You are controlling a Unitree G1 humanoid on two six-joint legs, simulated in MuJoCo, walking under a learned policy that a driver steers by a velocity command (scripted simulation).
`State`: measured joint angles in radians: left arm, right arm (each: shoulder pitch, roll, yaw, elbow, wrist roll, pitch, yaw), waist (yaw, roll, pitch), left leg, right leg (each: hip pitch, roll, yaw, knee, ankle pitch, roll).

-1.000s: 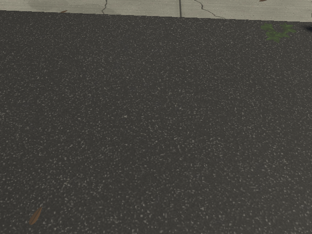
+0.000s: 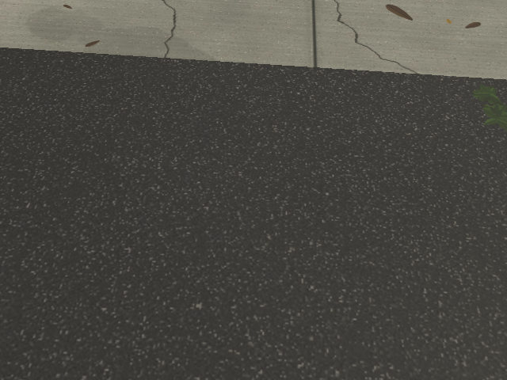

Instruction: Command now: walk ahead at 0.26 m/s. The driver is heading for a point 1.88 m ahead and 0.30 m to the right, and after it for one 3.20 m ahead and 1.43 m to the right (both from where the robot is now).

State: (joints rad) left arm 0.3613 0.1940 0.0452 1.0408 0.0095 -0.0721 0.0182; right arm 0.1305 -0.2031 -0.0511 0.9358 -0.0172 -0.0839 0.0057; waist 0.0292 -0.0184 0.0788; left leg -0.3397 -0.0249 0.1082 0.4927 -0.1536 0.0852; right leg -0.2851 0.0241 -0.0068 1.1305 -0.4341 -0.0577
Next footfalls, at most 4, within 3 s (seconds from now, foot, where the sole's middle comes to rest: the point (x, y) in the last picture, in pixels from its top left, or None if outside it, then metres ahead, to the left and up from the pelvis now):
0.34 right None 0.15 -0.12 -0.77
1.82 right None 0.26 -0.15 -0.77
2.32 left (258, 321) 0.60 0.01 -0.77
2.88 right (313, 225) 0.92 -0.15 -0.77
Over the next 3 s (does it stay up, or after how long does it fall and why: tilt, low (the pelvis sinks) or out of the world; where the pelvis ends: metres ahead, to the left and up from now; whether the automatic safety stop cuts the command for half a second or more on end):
stays up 0.83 -0.09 0.00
